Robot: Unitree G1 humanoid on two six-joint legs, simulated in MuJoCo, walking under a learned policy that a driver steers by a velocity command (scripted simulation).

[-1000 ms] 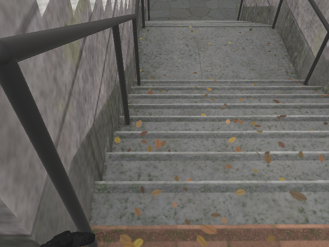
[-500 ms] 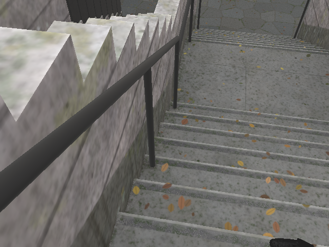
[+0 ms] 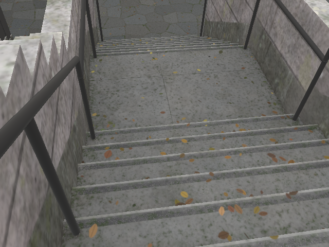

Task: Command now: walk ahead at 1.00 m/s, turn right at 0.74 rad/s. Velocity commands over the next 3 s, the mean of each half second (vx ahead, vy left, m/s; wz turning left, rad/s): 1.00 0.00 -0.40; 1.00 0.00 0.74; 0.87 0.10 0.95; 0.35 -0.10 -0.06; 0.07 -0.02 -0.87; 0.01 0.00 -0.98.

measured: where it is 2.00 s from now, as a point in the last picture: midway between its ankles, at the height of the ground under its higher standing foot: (143, 161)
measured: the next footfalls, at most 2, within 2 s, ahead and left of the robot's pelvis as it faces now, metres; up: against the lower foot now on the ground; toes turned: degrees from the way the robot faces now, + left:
right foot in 0.06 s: +0.18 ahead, -0.07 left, -0.17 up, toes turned -7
left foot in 0.42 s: +0.47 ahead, +0.02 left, -0.34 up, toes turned -11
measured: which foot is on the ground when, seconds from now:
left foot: down 0.00-0.06, up 0.08-0.40, down 0.42-0.76, up 0.78-1.00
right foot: up 0.00-0.04, down 0.06-0.40, up 0.42-0.74, down 0.76-1.00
